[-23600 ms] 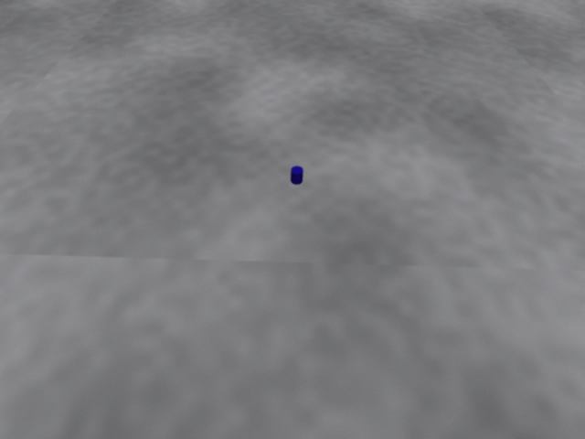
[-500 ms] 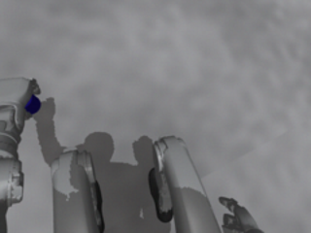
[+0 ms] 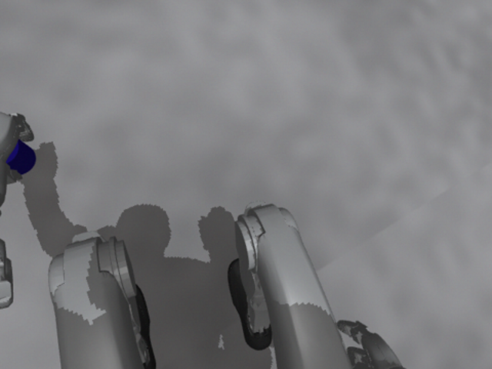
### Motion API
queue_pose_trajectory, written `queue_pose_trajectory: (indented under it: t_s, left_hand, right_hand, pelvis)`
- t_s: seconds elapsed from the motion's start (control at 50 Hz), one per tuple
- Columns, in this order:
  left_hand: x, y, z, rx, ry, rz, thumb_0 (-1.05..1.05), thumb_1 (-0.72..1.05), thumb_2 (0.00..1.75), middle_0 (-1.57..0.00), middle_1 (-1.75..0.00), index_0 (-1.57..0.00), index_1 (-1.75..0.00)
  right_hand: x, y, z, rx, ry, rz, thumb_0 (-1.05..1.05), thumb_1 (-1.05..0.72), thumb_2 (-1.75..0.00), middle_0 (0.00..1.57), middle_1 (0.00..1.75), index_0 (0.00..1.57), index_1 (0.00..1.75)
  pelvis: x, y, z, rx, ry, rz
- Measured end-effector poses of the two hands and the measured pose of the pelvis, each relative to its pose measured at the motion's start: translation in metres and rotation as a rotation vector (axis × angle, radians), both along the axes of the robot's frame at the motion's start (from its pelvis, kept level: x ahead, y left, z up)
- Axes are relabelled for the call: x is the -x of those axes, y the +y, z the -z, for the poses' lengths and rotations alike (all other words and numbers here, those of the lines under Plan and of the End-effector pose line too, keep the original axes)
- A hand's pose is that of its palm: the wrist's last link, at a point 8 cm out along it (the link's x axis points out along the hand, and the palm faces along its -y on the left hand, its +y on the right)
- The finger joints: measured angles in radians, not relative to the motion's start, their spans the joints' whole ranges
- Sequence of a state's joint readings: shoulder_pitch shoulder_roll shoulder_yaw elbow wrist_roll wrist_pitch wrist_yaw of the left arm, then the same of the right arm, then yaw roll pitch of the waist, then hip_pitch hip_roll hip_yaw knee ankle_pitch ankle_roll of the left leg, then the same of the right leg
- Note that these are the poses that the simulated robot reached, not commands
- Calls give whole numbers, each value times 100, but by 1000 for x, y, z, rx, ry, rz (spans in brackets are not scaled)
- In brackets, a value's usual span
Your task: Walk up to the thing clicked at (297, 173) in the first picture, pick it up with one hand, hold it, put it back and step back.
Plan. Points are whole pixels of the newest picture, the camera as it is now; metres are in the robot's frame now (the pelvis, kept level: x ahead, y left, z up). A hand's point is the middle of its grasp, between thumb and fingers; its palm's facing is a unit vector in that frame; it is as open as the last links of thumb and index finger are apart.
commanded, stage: lower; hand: left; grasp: from above
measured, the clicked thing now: (6, 153) +0.47 +0.30 -0.19
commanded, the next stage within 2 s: rest in 0.40 s
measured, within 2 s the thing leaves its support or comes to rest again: rests again in 1.32 s
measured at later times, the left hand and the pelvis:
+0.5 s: hand (19, 167) +0.46 +0.30 -0.22, palm faces -0.46 -0.08 -0.89, open 8.2 cm; pelvis +0.00 +0.00 -0.03, yaw -2 degrees
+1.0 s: hand (32, 170) +0.46 +0.29 -0.27, palm faces -0.46 -0.10 -0.88, open 8.2 cm; pelvis +0.01 +0.00 -0.04, yaw -4 degrees
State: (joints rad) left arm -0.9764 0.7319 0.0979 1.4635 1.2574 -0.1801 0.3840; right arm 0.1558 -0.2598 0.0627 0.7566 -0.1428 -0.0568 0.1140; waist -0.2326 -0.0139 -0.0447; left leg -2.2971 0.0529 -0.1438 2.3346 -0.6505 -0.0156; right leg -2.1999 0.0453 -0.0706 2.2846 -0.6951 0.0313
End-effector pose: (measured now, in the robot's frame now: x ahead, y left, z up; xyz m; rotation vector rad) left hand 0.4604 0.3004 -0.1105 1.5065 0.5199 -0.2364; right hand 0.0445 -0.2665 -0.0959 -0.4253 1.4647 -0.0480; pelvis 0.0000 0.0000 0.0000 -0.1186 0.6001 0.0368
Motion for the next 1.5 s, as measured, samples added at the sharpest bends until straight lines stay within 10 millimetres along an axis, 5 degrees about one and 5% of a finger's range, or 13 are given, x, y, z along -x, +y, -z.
queue_pose_trajectory:
  t_s: [0.62,0.88,1.5]
  left_hand:
    - [-5,1,65,2,8,-2,0,23,43,-77,-58,-81,-51]
    - [-8,-5,91,41,16,-4,0,23,43,-77,-58,-81,-51]
    - [-7,-7,112,39,0,-14,0,23,43,-77,-57,-81,-51]
  right_hand:
    - [-7,0,28,-3,29,-78,0,-91,-89,20,30,20,30]
    - [-5,4,25,-6,57,-107,0,-90,-89,20,30,20,30]
    - [-8,12,19,-36,32,-191,0,-90,-89,20,30,20,30]
  pelvis:
    - [-6,0,35,22,-30,24]
    - [-10,1,40,39,-44,38]
    - [-8,5,45,69,-83,56]
